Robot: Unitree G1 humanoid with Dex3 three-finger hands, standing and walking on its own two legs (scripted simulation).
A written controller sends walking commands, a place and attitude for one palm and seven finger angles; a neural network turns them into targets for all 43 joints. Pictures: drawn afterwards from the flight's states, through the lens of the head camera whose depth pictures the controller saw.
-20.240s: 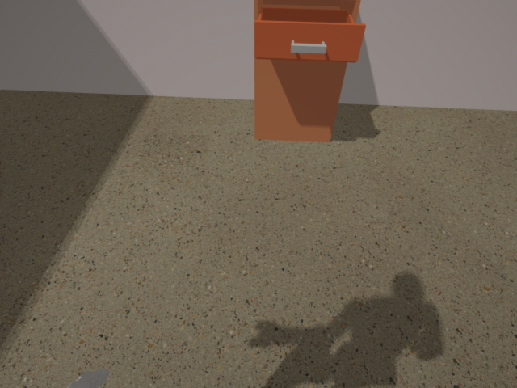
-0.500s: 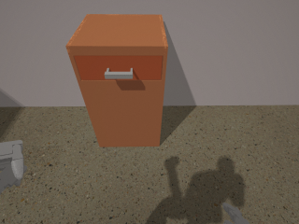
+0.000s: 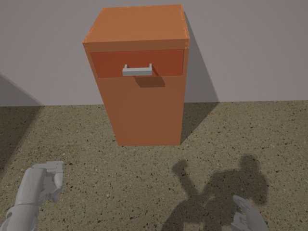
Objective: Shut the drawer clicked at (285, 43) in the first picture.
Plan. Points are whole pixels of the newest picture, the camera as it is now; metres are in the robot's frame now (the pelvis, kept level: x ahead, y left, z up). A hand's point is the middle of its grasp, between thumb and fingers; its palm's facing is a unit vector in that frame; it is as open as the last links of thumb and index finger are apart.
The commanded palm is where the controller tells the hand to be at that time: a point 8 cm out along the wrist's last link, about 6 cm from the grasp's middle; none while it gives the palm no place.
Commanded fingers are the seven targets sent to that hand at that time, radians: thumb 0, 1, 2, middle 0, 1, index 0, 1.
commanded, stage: let the arm hang, fingers relaxed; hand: left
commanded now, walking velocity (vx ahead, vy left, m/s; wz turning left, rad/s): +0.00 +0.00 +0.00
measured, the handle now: (137, 68) +0.81 +0.14 -0.03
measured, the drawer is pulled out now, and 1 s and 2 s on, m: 0.00 0.00 0.00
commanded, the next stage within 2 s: look to check the result in 1.00 s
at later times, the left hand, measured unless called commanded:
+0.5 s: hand out of the picture -0.04 +0.22 -0.16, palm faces +0.01 -0.96 -0.27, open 5.5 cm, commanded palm none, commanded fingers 0.00 0.90 0.90 -0.20 -0.30 -0.20 -0.30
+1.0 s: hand out of the picture +0.06 +0.20 -0.15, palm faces -0.01 -0.97 -0.25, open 7.3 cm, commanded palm none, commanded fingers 0.00 0.90 0.90 -0.20 -0.30 -0.20 -0.30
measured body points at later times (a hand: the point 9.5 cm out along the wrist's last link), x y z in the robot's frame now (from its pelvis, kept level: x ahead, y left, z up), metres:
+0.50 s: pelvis -0.02 +0.00 +0.01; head +0.00 +0.00 +0.46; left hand -0.04 +0.27 -0.14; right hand -0.01 -0.26 -0.14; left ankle +0.03 +0.10 -0.73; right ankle +0.00 -0.12 -0.73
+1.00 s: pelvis +0.00 +0.00 +0.01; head +0.01 -0.01 +0.46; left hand +0.06 +0.25 -0.13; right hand +0.03 -0.26 -0.14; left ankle +0.03 +0.10 -0.73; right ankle +0.00 -0.12 -0.73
